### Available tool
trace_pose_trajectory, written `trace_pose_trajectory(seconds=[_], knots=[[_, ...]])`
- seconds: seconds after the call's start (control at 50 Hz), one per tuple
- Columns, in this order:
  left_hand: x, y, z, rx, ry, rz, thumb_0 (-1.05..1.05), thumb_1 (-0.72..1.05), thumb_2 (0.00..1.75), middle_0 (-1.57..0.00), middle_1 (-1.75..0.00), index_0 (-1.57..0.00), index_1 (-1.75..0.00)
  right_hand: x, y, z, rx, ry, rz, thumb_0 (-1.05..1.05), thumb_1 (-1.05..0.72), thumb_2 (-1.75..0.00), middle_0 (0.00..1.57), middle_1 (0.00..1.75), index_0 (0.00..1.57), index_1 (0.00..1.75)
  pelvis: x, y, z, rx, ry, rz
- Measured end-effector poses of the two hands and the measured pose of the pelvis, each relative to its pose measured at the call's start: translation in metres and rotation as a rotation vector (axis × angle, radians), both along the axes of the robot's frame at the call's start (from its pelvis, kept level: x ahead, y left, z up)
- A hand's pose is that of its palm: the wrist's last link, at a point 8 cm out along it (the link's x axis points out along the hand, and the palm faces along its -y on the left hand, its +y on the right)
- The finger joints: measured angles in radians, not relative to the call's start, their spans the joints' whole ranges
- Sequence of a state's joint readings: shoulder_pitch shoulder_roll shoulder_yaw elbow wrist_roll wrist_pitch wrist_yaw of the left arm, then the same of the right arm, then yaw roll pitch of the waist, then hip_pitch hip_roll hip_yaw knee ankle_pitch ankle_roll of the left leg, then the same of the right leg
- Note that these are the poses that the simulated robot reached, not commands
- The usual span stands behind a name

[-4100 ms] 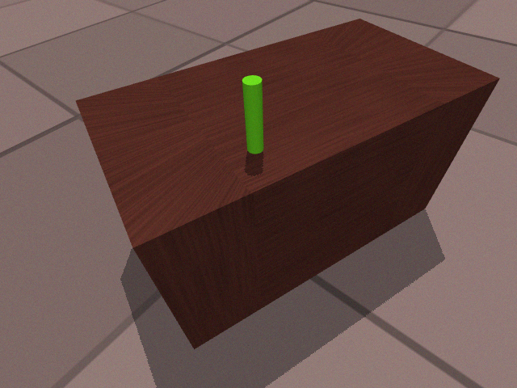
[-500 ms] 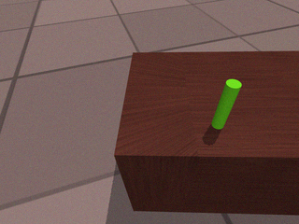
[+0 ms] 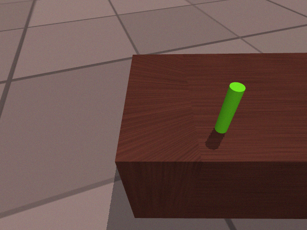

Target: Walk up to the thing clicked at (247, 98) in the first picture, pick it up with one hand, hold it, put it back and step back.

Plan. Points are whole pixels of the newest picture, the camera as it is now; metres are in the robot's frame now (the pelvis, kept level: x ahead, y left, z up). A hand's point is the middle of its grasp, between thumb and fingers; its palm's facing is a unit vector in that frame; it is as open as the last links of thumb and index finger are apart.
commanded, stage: stand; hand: right
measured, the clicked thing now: (228, 110) +0.49 -0.22 +0.02
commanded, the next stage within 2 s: none
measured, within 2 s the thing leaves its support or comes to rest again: neither
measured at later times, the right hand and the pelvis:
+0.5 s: hand out of the picture +0.07 -0.26 -0.15, palm faces -0.03 +0.94 -0.34, open 7.4 cm; pelvis -0.01 -0.01 +0.00, yaw +0 degrees
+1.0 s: hand out of the picture +0.07 -0.26 -0.16, palm faces -0.04 +0.94 -0.34, open 7.4 cm; pelvis +0.00 -0.01 +0.00, yaw +0 degrees
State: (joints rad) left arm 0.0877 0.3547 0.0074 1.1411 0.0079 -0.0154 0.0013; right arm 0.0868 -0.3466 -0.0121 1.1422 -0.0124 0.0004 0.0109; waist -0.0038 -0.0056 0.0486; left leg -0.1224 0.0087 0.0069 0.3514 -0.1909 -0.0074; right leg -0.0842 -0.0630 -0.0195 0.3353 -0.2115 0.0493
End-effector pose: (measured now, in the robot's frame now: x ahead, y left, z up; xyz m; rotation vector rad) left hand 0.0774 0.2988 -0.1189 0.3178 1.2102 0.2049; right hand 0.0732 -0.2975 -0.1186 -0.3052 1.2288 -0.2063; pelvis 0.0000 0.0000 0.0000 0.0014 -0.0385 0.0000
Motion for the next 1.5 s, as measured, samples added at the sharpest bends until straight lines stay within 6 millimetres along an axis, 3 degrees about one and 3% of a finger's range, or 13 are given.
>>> trace_pose_trajectory(seconds=[0.6, 1.5], knots=[[-0.027, -0.006, -0.002, -0.008, 0.053, 0.011, 0.0, 0.9, 0.9, -0.2, -0.3, -0.21, -0.3, -0.009, -0.006, 0.0, -0.002, 0.019, 0.02, 0.0, -0.9, -0.9, 0.2, 0.3, 0.21, 0.3, -0.007, -0.006, 0.001, -0.003, 0.005, 0.006], [-0.016, -0.009, 0.0, -0.007, 0.035, 0.014, 0.0, 0.9, 0.9, -0.2, -0.3, -0.21, -0.3, -0.001, -0.007, 0.0, -0.003, 0.009, 0.029, 0.0, -0.9, -0.9, 0.2, 0.3, 0.21, 0.3, -0.001, -0.009, 0.001, -0.002, 0.005, 0.005]])
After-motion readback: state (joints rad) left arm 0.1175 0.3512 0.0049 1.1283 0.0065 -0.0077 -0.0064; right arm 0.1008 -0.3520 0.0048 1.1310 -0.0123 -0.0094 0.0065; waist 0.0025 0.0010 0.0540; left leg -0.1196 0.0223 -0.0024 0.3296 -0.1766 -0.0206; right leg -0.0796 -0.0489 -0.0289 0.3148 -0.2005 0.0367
